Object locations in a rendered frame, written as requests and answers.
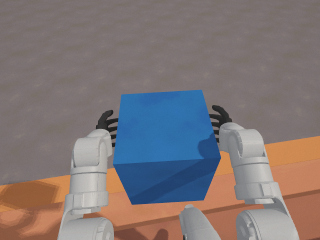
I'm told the robot left forearm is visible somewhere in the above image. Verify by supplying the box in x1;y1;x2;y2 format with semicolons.
57;129;113;240

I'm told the right robot upper arm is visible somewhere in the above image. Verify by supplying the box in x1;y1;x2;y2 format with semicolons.
236;208;299;240

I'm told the robot right hand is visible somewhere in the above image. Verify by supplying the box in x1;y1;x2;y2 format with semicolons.
209;105;232;143

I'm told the left robot upper arm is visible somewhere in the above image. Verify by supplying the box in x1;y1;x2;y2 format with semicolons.
58;217;114;240

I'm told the right robot thigh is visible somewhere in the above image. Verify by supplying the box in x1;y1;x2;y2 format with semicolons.
178;207;221;240

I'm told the robot left hand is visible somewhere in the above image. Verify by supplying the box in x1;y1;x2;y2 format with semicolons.
96;110;119;147

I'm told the robot right forearm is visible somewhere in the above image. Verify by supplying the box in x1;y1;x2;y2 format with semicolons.
219;122;300;240

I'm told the right robot shin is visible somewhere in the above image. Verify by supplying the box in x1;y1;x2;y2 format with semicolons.
184;204;194;240

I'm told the carton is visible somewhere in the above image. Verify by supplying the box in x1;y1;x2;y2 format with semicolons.
113;89;221;205

